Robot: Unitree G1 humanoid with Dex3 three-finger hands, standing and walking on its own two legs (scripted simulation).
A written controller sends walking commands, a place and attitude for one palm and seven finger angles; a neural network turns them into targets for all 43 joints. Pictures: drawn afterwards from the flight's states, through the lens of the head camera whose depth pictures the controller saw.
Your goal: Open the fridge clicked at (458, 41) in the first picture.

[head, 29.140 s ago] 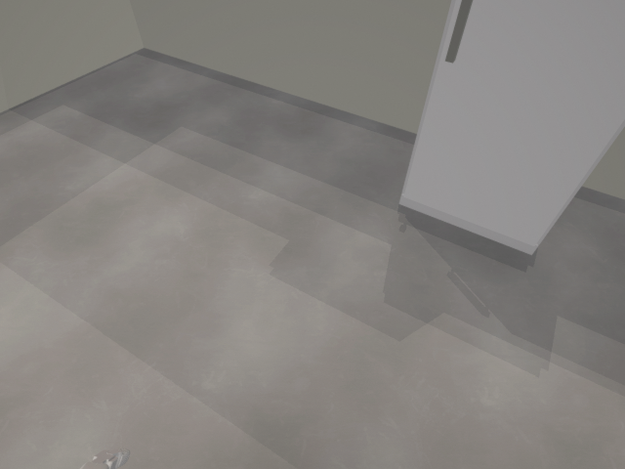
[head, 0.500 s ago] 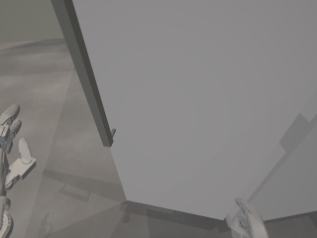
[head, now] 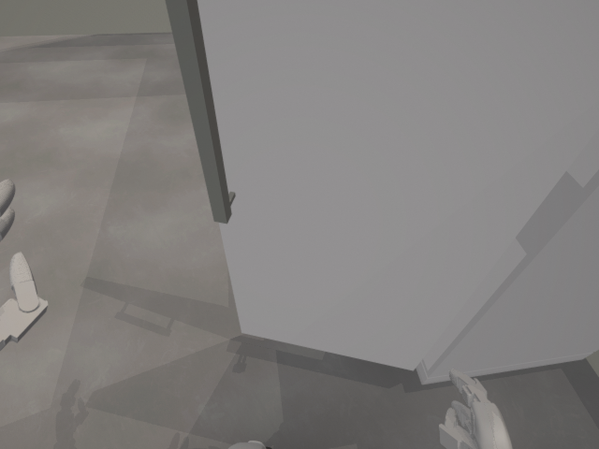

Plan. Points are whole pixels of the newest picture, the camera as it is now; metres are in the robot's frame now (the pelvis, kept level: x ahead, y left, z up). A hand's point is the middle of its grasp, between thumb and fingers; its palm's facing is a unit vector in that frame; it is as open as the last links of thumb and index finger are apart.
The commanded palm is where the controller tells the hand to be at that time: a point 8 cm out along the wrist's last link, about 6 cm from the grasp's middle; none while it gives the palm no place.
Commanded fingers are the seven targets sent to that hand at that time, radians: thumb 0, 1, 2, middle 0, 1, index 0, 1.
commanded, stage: step back with the hand held close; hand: left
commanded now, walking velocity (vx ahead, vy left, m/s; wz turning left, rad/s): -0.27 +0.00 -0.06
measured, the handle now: (208, 98) +0.52 +0.18 +0.20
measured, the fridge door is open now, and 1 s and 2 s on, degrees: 69 69 69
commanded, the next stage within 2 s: stop stepping back and stand still in 0.38 s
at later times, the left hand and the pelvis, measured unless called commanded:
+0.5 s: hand out of the picture +0.06 +0.28 +0.18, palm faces +0.46 -0.77 -0.43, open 7.4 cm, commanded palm +0.01 +0.32 +0.18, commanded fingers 0.00 0.90 0.90 -0.20 -0.30 -0.20 -0.30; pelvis -0.12 +0.02 -0.01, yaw +1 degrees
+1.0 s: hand out of the picture -0.03 +0.31 +0.19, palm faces +0.45 -0.78 -0.43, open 7.4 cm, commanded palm -0.06 +0.34 +0.18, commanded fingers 0.00 0.90 0.90 -0.20 -0.30 -0.20 -0.30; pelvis -0.22 +0.05 +0.01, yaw -2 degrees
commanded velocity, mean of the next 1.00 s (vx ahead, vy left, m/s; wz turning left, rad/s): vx -0.03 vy -0.02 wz -0.07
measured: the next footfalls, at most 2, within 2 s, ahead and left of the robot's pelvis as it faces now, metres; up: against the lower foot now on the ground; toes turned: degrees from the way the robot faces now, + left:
right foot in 0.42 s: -0.12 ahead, -0.11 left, +0.00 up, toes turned +2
left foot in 0.62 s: -0.04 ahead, +0.14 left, +0.00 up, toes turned +2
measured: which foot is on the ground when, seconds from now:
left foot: down 0.00-0.42, up 0.44-0.60, down 0.62-0.86, up 0.88-1.00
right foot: down 0.00-0.20, up 0.22-0.40, down 0.42-0.62, up 0.64-0.86, down 0.88-1.00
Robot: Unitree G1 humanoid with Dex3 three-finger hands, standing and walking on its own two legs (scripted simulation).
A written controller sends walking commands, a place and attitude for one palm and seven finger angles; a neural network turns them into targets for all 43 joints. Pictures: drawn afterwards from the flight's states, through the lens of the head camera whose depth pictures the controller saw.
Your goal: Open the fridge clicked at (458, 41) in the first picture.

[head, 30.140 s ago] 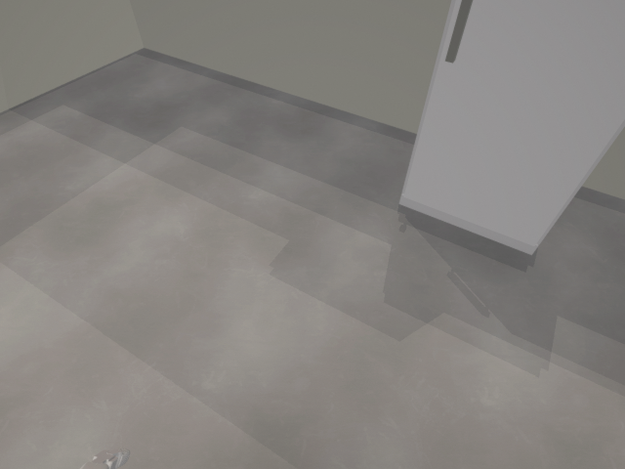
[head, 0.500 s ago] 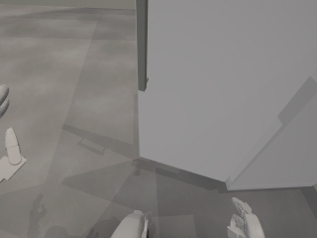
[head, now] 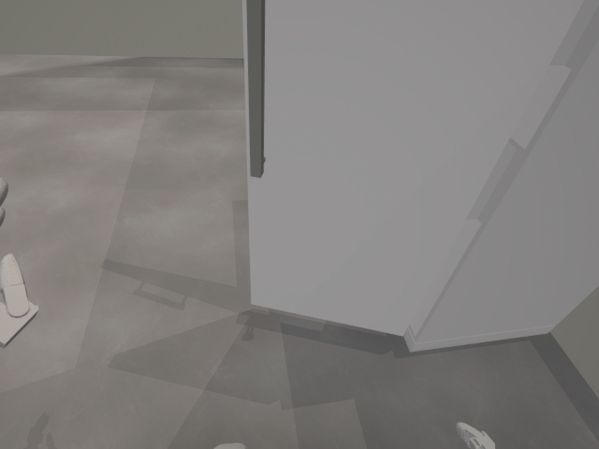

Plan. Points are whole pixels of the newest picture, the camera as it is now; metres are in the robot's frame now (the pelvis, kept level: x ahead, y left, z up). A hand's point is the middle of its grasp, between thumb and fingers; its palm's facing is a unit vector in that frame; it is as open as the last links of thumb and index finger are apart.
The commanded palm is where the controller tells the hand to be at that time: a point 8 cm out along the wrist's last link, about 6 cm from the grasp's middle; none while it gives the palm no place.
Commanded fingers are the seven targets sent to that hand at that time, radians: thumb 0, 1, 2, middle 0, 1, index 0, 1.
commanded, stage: stop stepping back and stand still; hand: left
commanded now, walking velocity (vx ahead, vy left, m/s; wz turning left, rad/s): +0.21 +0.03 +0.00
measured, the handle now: (259, 73) +0.73 +0.16 +0.19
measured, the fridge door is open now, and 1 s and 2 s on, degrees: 69 69 69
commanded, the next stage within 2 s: let the arm hang, fingers relaxed in 0.28 s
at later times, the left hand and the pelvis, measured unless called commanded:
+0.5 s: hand (94, 343) +0.22 +0.29 +0.03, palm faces +0.28 -0.83 -0.49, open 7.4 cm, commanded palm none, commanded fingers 0.00 0.90 0.90 -0.20 -0.30 -0.20 -0.30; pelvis +0.02 +0.02 -0.01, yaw +4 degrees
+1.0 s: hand out of the picture +0.02 +0.23 -0.16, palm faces +0.05 -0.97 -0.24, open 7.2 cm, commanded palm none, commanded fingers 0.00 0.90 0.90 -0.20 -0.30 -0.20 -0.30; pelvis +0.03 +0.04 +0.01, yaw +3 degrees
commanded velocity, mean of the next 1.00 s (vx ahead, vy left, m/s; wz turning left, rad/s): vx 0.02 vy -0.02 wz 0.00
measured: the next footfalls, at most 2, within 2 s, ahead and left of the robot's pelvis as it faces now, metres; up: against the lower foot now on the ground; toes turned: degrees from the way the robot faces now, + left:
left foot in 0.12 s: +0.09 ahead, +0.15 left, +0.00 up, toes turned +9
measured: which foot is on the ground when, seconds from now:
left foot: up 0.00-0.10, down 0.12-1.00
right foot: down 0.00-1.00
